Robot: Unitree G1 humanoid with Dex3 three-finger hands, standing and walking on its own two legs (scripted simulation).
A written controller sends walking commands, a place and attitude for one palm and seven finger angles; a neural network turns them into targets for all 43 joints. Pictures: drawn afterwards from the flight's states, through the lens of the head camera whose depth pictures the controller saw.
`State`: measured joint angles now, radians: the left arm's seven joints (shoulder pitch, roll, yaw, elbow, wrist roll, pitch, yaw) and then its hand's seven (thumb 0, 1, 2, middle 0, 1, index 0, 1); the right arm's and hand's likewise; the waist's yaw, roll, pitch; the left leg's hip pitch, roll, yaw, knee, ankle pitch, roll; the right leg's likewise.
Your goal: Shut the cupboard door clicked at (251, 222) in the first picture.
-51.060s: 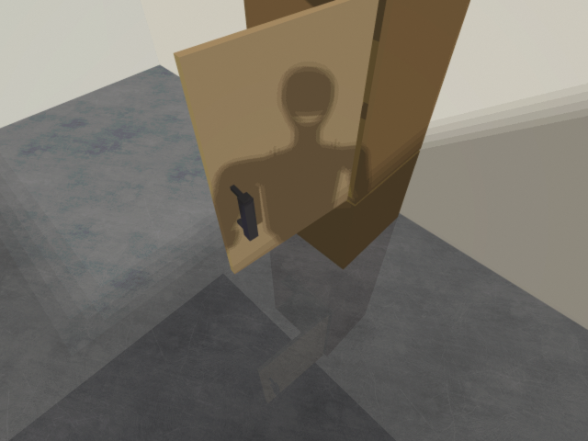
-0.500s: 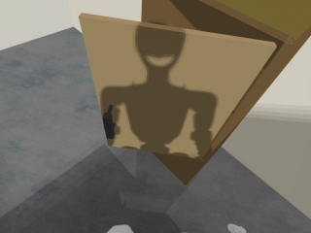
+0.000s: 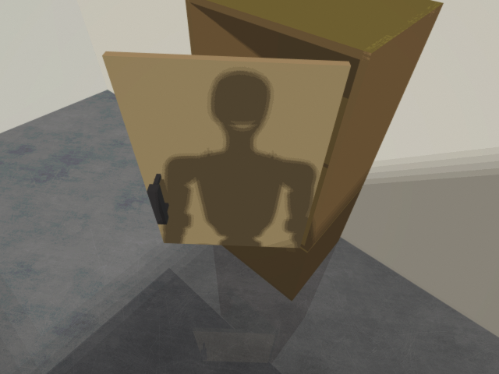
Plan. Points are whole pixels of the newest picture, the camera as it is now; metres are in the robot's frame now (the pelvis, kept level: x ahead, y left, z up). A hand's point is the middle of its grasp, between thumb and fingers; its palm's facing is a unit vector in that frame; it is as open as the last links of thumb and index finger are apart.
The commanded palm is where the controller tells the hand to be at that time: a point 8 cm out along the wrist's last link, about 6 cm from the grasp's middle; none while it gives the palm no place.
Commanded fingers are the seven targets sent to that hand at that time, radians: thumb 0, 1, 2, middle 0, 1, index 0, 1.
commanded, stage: come to a stop and stand still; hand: left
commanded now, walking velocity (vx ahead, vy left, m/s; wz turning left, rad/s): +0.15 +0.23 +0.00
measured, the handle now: (160, 199) +0.53 +0.25 -0.10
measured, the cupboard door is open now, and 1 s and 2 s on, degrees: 39 39 39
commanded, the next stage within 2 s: look again from close up in 0.80 s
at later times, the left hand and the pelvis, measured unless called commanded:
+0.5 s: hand out of the picture -0.05 +0.17 -0.19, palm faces +0.13 -0.98 -0.13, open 7.4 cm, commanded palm none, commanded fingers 0.00 0.90 0.90 -0.20 -0.30 -0.20 -0.30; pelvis +0.02 +0.03 +0.00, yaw +1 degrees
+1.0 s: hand out of the picture +0.03 +0.23 -0.18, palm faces +0.00 -0.97 -0.23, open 7.3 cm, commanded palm none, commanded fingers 0.00 0.90 0.90 -0.20 -0.30 -0.20 -0.30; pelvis +0.00 +0.04 +0.00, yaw +1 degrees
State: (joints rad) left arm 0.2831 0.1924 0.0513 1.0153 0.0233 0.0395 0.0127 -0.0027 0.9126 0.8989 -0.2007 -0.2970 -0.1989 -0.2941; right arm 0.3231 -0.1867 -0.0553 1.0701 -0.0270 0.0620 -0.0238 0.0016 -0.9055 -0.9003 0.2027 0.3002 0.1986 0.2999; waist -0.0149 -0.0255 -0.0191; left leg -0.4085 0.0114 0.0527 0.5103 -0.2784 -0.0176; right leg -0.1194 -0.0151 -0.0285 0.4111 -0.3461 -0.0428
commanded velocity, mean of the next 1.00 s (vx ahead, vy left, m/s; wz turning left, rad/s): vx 0.03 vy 0.03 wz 0.00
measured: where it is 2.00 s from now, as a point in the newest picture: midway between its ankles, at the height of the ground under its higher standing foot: outside the picture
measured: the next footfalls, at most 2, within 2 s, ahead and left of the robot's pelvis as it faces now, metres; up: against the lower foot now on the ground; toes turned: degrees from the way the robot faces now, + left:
left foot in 0.38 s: +0.05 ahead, +0.15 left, +0.00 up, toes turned +5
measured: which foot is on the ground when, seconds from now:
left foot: up 0.00-0.36, down 0.38-1.00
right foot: down 0.00-1.00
